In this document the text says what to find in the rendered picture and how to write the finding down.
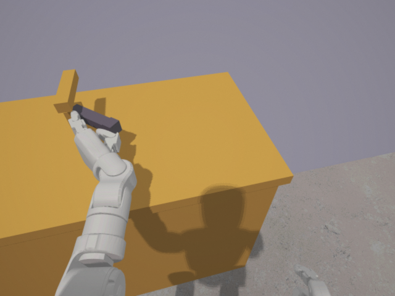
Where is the robot left upper arm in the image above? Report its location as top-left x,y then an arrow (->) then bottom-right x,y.
56,266 -> 125,296

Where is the robot left hand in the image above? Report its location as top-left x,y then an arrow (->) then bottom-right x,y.
68,110 -> 121,171

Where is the left robot forearm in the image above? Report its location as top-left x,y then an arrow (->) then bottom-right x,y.
55,152 -> 137,296

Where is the tap lever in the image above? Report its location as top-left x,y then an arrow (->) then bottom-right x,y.
73,104 -> 122,134

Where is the counter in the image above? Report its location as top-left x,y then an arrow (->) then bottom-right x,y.
0,69 -> 294,296

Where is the robot right hand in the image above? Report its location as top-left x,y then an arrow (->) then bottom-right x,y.
292,264 -> 331,296

